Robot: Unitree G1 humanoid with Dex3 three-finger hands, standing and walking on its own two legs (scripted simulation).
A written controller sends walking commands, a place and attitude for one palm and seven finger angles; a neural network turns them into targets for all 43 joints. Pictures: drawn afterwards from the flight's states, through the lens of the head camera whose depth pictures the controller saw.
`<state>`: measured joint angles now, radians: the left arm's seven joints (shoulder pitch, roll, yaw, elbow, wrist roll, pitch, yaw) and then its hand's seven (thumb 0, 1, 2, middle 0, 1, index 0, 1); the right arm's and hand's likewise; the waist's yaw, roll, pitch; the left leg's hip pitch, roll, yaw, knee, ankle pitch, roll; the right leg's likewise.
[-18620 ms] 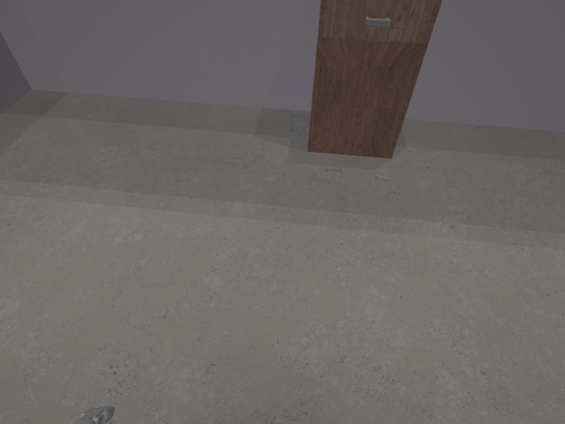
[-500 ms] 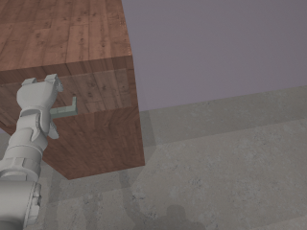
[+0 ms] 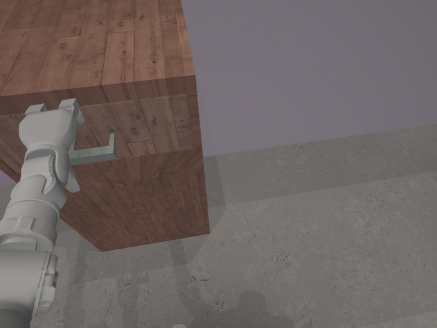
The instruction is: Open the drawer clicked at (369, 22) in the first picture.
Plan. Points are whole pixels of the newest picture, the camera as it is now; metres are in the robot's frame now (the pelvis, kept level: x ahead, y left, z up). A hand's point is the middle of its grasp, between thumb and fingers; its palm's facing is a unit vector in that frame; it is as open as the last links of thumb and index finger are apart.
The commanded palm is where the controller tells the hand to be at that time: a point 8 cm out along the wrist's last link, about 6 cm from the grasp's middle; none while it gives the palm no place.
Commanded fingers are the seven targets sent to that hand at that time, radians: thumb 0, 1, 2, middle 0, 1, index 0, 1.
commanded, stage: lower the fingers behind the handle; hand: left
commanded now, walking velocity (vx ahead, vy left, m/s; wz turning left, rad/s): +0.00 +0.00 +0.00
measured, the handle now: (92, 147) +0.50 +0.28 +0.00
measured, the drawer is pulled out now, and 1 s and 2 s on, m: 0.00 0.00 0.00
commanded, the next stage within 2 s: lift the fingers back up to retry in 1.52 s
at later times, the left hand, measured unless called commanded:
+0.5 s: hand (82, 162) +0.44 +0.28 +0.02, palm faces -0.04 +0.00 -1.00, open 13.8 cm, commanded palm +0.43 +0.28 +0.08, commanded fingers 0.00 -0.50 0.30 -0.30 -1.20 -0.30 -1.20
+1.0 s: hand (79, 166) +0.44 +0.29 +0.01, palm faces -0.01 +0.02 -1.00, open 13.8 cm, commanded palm +0.43 +0.27 +0.04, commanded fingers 0.00 -0.50 0.30 -0.30 -1.20 -0.30 -1.20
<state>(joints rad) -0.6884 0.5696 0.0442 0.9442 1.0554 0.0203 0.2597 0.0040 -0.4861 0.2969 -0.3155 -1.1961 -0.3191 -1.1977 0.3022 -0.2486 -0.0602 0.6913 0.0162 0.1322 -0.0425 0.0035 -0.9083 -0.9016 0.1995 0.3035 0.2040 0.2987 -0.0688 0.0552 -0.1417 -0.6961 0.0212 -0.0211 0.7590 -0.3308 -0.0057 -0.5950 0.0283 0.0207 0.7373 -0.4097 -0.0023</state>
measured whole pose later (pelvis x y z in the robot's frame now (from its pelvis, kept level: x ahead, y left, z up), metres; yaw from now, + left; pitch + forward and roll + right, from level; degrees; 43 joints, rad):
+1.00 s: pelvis -0.02 +0.01 -0.02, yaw +0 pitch +20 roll -2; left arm -0.74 0.55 -0.01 1.04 1.08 -0.02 0.36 0.00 -0.49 0.30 -0.32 -1.31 -0.32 -1.20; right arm 0.34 -0.25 -0.06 0.72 0.00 0.12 -0.03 0.00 -0.91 -0.90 0.20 0.30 0.20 0.30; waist -0.08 0.05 -0.18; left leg -0.90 0.02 -0.04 0.91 -0.36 0.00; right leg -0.78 0.03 0.00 0.88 -0.44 0.00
